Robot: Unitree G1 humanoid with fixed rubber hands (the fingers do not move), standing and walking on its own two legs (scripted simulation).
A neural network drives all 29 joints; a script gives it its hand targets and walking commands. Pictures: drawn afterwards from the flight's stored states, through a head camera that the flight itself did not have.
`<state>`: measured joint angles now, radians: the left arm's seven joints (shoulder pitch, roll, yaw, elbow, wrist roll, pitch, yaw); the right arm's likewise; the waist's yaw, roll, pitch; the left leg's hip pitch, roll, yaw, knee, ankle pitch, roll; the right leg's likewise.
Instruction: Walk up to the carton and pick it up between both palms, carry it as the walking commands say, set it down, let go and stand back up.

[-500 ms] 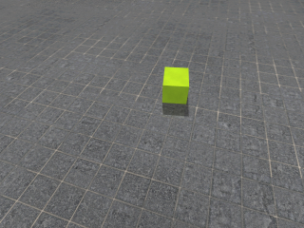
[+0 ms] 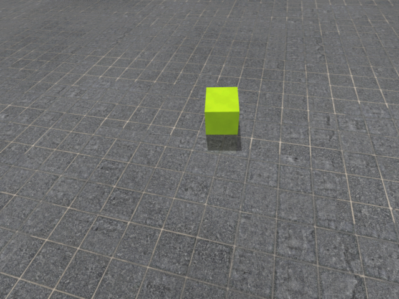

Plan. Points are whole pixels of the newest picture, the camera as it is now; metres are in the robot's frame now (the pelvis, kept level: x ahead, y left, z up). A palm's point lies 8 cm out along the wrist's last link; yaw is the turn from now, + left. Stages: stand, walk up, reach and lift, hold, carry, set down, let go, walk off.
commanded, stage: walk up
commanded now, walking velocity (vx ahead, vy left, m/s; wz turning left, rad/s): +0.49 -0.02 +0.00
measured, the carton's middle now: (221, 110) +1.49 -0.07 -0.67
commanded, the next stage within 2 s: none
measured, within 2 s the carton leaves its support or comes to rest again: neither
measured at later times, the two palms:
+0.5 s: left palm out of the picture +0.09 +0.25 -0.17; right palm (290, 224) +0.33 -0.19 -0.14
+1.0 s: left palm (165, 164) +0.54 +0.16 -0.13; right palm (327, 233) +0.32 -0.29 -0.16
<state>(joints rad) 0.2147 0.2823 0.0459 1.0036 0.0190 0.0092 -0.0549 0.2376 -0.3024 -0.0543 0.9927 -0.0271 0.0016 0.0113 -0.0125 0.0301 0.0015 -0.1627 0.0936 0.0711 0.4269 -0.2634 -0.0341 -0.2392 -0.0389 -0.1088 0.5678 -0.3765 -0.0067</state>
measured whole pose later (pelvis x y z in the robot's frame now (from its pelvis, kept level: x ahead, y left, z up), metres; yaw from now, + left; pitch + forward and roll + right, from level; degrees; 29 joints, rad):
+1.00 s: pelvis +0.41 -0.07 -0.02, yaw +0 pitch +1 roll +1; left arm 0.11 0.18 0.05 0.97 0.03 -0.06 -0.04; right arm 0.48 -0.19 -0.06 1.10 -0.04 -0.04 0.01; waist -0.05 0.04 0.00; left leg -0.17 0.17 0.06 0.72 -0.48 -0.04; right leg -0.41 -0.07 -0.16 0.62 -0.22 -0.03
